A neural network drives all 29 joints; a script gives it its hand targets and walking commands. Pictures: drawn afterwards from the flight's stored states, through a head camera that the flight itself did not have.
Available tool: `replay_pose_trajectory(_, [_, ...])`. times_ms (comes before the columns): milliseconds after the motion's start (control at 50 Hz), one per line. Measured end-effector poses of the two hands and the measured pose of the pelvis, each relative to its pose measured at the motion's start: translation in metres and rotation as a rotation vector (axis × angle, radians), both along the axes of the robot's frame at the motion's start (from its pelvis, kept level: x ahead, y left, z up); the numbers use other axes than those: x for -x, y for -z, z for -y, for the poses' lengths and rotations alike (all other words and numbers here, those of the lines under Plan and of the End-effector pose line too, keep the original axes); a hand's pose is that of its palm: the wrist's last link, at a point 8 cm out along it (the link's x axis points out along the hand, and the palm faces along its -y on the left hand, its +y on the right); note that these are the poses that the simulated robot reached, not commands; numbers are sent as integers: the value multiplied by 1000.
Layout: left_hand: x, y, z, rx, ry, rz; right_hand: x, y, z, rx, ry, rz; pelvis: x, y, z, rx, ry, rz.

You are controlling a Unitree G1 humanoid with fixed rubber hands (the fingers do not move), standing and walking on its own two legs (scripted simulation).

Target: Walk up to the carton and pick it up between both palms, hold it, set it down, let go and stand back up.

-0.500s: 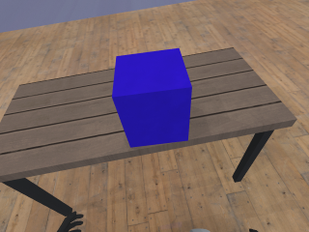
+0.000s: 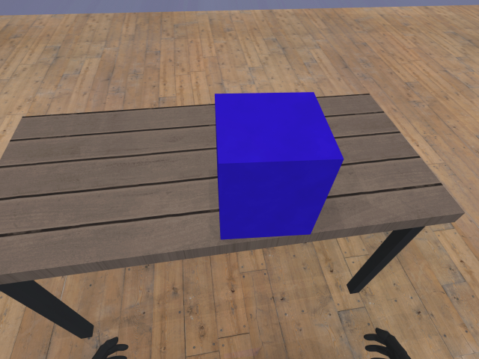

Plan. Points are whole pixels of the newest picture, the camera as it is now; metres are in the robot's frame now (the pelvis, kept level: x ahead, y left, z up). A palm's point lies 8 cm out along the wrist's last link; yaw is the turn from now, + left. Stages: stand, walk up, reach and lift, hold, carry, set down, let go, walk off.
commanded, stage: walk up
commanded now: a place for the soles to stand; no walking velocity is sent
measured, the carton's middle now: (265, 168) +0.49 -0.06 +0.01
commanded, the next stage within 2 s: none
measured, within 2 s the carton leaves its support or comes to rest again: neither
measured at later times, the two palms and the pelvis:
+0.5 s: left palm out of the picture +0.10 +0.22 -0.09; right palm out of the picture +0.08 -0.30 -0.10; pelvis -0.01 -0.03 +0.00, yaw +0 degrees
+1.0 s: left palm out of the picture +0.11 +0.22 -0.10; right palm out of the picture +0.09 -0.30 -0.10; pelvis +0.01 -0.04 +0.00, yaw +1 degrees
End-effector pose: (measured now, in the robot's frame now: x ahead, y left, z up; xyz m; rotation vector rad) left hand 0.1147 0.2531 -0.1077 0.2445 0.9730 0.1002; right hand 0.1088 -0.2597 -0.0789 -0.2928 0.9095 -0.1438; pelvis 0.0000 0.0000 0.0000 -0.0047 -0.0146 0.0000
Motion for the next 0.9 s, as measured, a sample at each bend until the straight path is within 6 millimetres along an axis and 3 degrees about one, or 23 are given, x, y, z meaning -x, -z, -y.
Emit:
replay_pose_trajectory(160, [-3, -10, 6, -21, 15, 5, 18, 12, 3, -46, 16, -32, 3, -1, 6, -8, -2, 10])
replay_pose_trajectory(320, [3, -19, 17, -34, 9, 16, 27, 17, 19, -66, 23, -39, 5, -3, 20, -17, -4, 16])
replay_pose_trajectory(580, [15, -14, 36, -18, -2, -10, 35, 18, 41, -48, 24, -79, 5, -4, 39, -16, -7, 5])
replay_pose_trajectory(740, [13, -12, 38, -13, -10, -17, 36, 19, 43, -44, 31, -107, -1, -4, 42, -12, -10, -3])
replay_pose_trajectory(900, [6, -12, 36, -13, -11, -10, 24, 19, 39, -47, 23, -94, -8, -4, 40, -9, -11, -5])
